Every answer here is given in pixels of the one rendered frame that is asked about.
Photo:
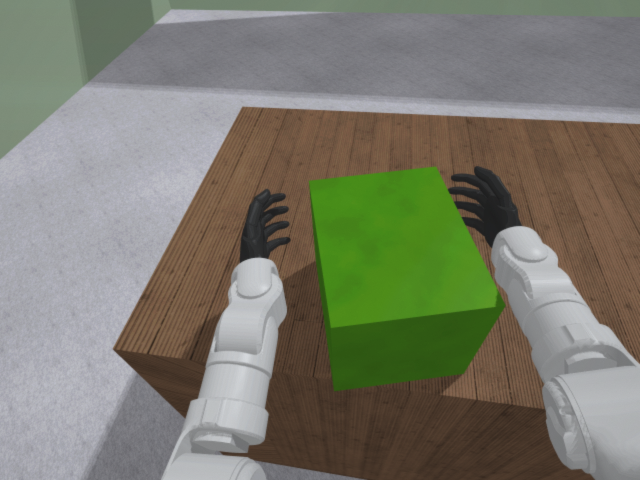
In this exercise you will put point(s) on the right robot forearm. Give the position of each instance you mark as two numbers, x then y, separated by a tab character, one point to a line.
564	334

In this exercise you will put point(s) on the robot left upper arm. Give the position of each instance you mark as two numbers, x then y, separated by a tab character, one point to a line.
195	466

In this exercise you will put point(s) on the left robot hand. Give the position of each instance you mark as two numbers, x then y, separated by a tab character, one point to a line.
255	235

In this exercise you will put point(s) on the right robot hand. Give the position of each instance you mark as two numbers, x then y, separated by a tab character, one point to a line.
497	212

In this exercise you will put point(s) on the left robot forearm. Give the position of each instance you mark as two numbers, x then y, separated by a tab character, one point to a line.
229	414

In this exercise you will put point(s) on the pedestal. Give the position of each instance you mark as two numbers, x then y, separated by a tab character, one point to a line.
576	184

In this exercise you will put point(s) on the robot right upper arm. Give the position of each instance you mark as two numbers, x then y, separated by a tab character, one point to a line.
593	421

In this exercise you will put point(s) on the carton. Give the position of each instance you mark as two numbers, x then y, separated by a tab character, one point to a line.
405	292

